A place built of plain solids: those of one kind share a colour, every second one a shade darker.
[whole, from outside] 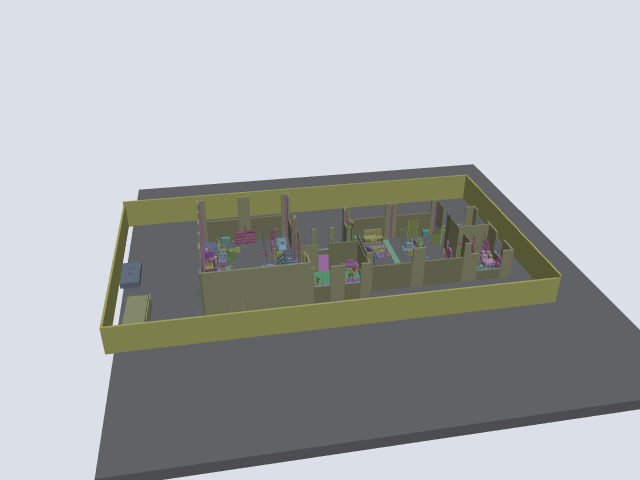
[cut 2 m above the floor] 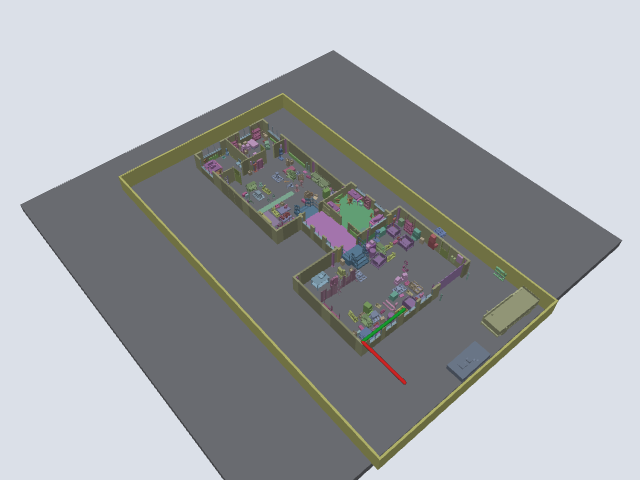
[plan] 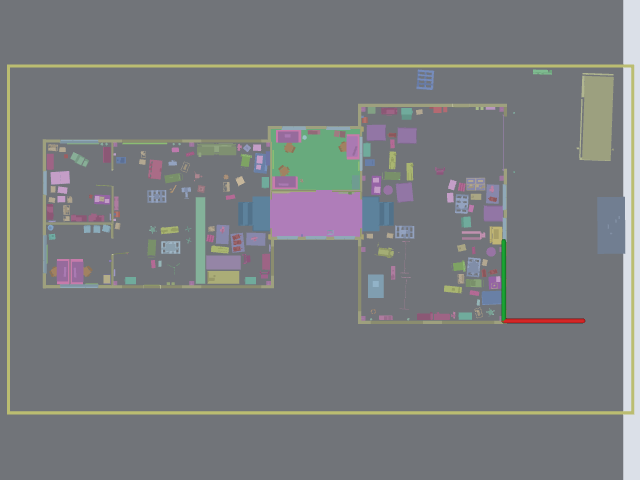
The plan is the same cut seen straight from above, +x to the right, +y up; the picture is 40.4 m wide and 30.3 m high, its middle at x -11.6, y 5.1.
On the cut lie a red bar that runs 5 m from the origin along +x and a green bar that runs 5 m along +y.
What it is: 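A firm's repair and maintenance workshop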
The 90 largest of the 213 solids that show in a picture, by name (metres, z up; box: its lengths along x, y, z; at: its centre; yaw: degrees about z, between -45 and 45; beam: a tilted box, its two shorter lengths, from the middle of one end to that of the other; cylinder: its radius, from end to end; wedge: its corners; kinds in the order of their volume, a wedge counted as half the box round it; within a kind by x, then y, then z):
{
 "yard_bound_1": {"box": [0.2, 22.1, 3.05], "at": [-31.26, 5.14, 1.48]},
 "yard_bound_2": {"box": [39.6, 0.2, 3.05], "at": [-11.56, -5.81, 1.48]},
 "yard_bound_3": {"box": [39.6, 0.2, 2.67], "at": [-11.56, 16.09, 1.28]},
 "yard_bound_4": {"box": [0.2, 22.1, 2.66], "at": [8.14, 5.14, 1.28]},
 "wall_1": {"box": [0.2, 0.96, 3.05], "at": [-29.0, 2.52, 1.48]},
 "wall_2": {"box": [0.2, 2.41, 1.05], "at": [-29.0, 4.2, 0.47]},
 "wall_3": {"box": [0.2, 0.76, 3.05], "at": [-29.0, 5.78, 1.48]},
 "wall_4": {"box": [0.2, 1.81, 3.05], "at": [-29.0, 7.05, 1.48]},
 "wall_5": {"box": [0.2, 2.01, 3.05], "at": [-29.0, 10.45, 1.48]},
 "wall_6": {"box": [1.11, 0.2, 3.05], "at": [-28.55, 2.15, 1.48]},
 "wall_7": {"box": [1.11, 0.2, 3.05], "at": [-28.55, 11.35, 1.48]},
 "wall_8": {"box": [2.41, 0.2, 0.95], "at": [-26.8, 2.15, 0.42]},
 "wall_9": {"box": [4.2, 0.06, 3.05], "at": [-26.8, 6.12, 1.48]},
 "wall_10": {"box": [4.2, 0.06, 3.05], "at": [-26.8, 6.18, 1.48]},
 "wall_11": {"box": [2.41, 0.2, 1.05], "at": [-26.8, 11.35, 0.47]},
 "wall_12": {"box": [0.91, 0.2, 3.05], "at": [-25.15, 2.15, 1.48]},
 "wall_13": {"box": [0.91, 0.2, 3.05], "at": [-25.15, 11.35, 1.48]},
 "wall_14": {"box": [0.06, 1.91, 4.25], "at": [-24.67, 3.2, 2.08]},
 "wall_15": {"box": [0.06, 2.37, 4.25], "at": [-24.67, 7.27, 2.08]},
 "wall_16": {"box": [0.06, 1.71, 4.25], "at": [-24.67, 10.4, 2.08]},
 "wall_17": {"box": [0.61, 0.2, 4.25], "at": [-24.4, 2.15, 2.08]},
 "wall_18": {"box": [0.61, 0.2, 4.25], "at": [-24.4, 11.35, 2.08]},
 "wall_19": {"box": [3.81, 0.2, 2.75], "at": [-22.2, 2.15, 1.32]},
 "wall_20": {"box": [3.81, 0.2, 2.75], "at": [-22.2, 11.35, 1.32]},
 "wall_21": {"box": [1.21, 0.2, 4.25], "at": [-19.7, 2.15, 2.08]},
 "wall_22": {"box": [1.21, 0.2, 4.25], "at": [-19.7, 11.35, 2.08]},
 "wall_23": {"box": [3.81, 0.2, 2.75], "at": [-17.2, 2.15, 1.32]},
 "wall_24": {"box": [3.81, 0.2, 2.75], "at": [-17.2, 11.35, 1.32]},
 "wall_25": {"box": [0.61, 0.2, 4.25], "at": [-15.0, 11.35, 2.08]},
 "wall_26": {"box": [0.81, 0.2, 4.25], "at": [-14.9, 2.15, 2.08]},
 "wall_27": {"box": [0.2, 1.05, 3.73], "at": [-14.8, 11.78, 1.81]},
 "wall_28": {"box": [0.06, 3.11, 4.25], "at": [-14.73, 9.7, 2.08]},
 "wall_29": {"box": [0.06, 3.11, 3.73], "at": [-14.67, 9.76, 1.81]},
 "wall_30": {"box": [0.2, 0.81, 4.25], "at": [-14.6, 2.45, 2.08]},
 "wall_31": {"box": [0.2, 1.86, 2.75], "at": [-14.6, 3.77, 1.32]},
 "wall_32": {"box": [0.2, 0.61, 4.25], "at": [-14.6, 5.0, 2.08]},
 "wall_33": {"box": [0.91, 0.2, 3.73], "at": [-14.45, 12.2, 1.81]},
 "wall_34": {"box": [1.31, 0.2, 1.33], "at": [-13.65, 5.2, 0.61]},
 "wall_35": {"box": [2.85, 0.06, 3.73], "at": [-13.28, 8.17, 1.81]},
 "wall_36": {"box": [2.85, 0.06, 3.73], "at": [-13.28, 8.23, 1.81]},
 "wall_37": {"box": [1.51, 0.2, 1.73], "at": [-13.25, 12.2, 0.81]},
 "wall_38": {"box": [0.51, 0.2, 3.73], "at": [-12.75, 5.2, 1.81]},
 "wall_39": {"box": [1.31, 0.2, 1.33], "at": [-11.85, 5.2, 0.61]},
 "wall_40": {"box": [1.31, 0.2, 3.73], "at": [-11.85, 12.2, 1.81]},
 "wall_41": {"box": [0.51, 0.2, 3.73], "at": [-10.95, 5.2, 1.81]},
 "wall_42": {"box": [1.51, 0.2, 1.73], "at": [-10.45, 12.2, 0.81]},
 "wall_43": {"box": [1.31, 0.2, 1.33], "at": [-10.05, 5.2, 0.61]},
 "wall_44": {"box": [1.85, 0.06, 3.73], "at": [-9.93, 8.17, 1.81]},
 "wall_45": {"box": [1.85, 0.06, 3.73], "at": [-9.93, 8.23, 1.81]},
 "wall_46": {"box": [0.71, 0.2, 3.73], "at": [-9.35, 12.2, 1.81]},
 "wall_47": {"box": [0.2, 0.81, 5.25], "at": [-9.1, 0.2, 2.58]},
 "wall_48": {"box": [0.2, 4.11, 2.75], "at": [-9.1, 2.65, 1.32]},
 "wall_49": {"box": [0.2, 0.61, 5.25], "at": [-9.1, 5.0, 2.58]},
 "wall_50": {"box": [0.2, 1.6, 5.25], "at": [-9.1, 12.9, 2.58]},
 "wall_51": {"box": [0.06, 1.32, 5.25], "at": [-8.97, 8.79, 2.58]},
 "wall_52": {"box": [0.81, 0.2, 5.25], "at": [-8.8, -0.1, 2.58]},
 "wall_53": {"box": [3.31, 0.2, 2.75], "at": [-6.75, -0.1, 1.32]},
 "wall_54": {"box": [1.21, 0.2, 5.25], "at": [-4.5, -0.1, 2.58]},
 "wall_55": {"box": [9.4, 0.2, 5.25], "at": [-4.5, 13.6, 2.58]},
 "wall_56": {"box": [3.31, 0.2, 2.75], "at": [-2.25, -0.1, 1.32]},
 "wall_57": {"box": [0.81, 0.2, 5.25], "at": [-0.2, -0.1, 2.58]},
 "wall_58": {"box": [0.2, 0.91, 5.25], "at": [0.1, 0.25, 2.58]},
 "wall_59": {"box": [0.2, 1.46, 1.15], "at": [0.1, 1.43, 0.53]},
 "wall_60": {"box": [0.2, 0.51, 5.25], "at": [0.1, 2.4, 2.58]},
 "wall_61": {"box": [0.2, 1.46, 1.15], "at": [0.1, 3.38, 0.53]},
 "wall_62": {"box": [0.2, 0.81, 5.25], "at": [0.1, 4.5, 2.58]},
 "wall_63": {"box": [0.2, 1.61, 1.15], "at": [0.1, 5.7, 0.53]},
 "wall_64": {"box": [0.2, 0.51, 5.25], "at": [0.1, 6.75, 2.58]},
 "wall_65": {"box": [0.2, 1.61, 1.15], "at": [0.1, 7.8, 0.53]},
 "wall_66": {"box": [0.2, 1.01, 5.25], "at": [0.1, 9.1, 2.58]},
 "wall_67": {"box": [0.2, 0.81, 5.25], "at": [0.1, 13.3, 2.58]},
 "raised_floor_office_1": {"box": [5.83, 4.03, 0.73], "at": [-11.85, 10.15, 0.32]},
 "raised_floor_corridor_1": {"box": [5.83, 3.03, 0.73], "at": [-11.85, 6.75, 0.32]},
 "beyond_van_1": {"box": [0.08, 3.79, 1.48], "at": [4.87, 12.12, 0.68], "yaw": -2.1},
 "beyond_van_2": {"box": [1.81, 5.29, 0.65], "at": [5.94, 12.79, 0.97], "yaw": -2.1},
 "door_landing_1": {"box": [1.1, 2.2, 0.73], "at": [-15.31, 6.75, 0.32]},
 "door_landing_2": {"box": [1.1, 2.2, 0.73], "at": [-8.39, 6.75, 0.32]},
 "beyond_skip_1": {"box": [1.76, 3.6, 0.54], "at": [6.79, 6.02, 0.97], "yaw": 0.3},
 "stillage_1": {"box": [1.08, 0.88, 0.4], "at": [-8.05, 11.87, 0.15], "yaw": 0.3},
 "stillage_2": {"box": [0.88, 1.08, 0.43], "at": [-6.26, 8.1, 0.16], "yaw": 5.7},
 "stillage_3": {"box": [1.08, 0.88, 0.46], "at": [-6.1, 11.69, 0.18], "yaw": -0.8},
 "stillage_4": {"box": [1.08, 0.88, 0.59], "at": [-0.66, 6.76, 0.24]},
 "crate_1": {"box": [1.0, 0.6, 0.95], "at": [-25.35, 7.65, 0.42], "yaw": -1.9},
 "crate_2": {"box": [0.6, 1.2, 0.8], "at": [-8.05, 8.55, 0.35], "yaw": -1.7},
 "crate_3": {"box": [0.8, 0.8, 0.8], "at": [-0.55, 2.4, 0.35], "yaw": 2.9},
 "wheelie_bin_1": {"box": [0.51, 0.62, 1.12], "at": [-16.3, 10.05, 0.51], "yaw": -8.5},
 "wheelie_bin_2": {"box": [0.62, 0.51, 1.12], "at": [-2.88, 3.42, 0.51], "yaw": 6.7},
 "sectional_door_1": {"box": [0.042, 3.38, 4.57], "at": [-0.01, 11.25, 2.65]},
 "filing_lateral_1": {"box": [0.48, 0.9, 1.05], "at": [-9.35, 8.74, 1.16]},
 "pier_1": {"box": [0.17, 0.34, 5.25], "at": [-8.91, 5.3, 2.58]}
}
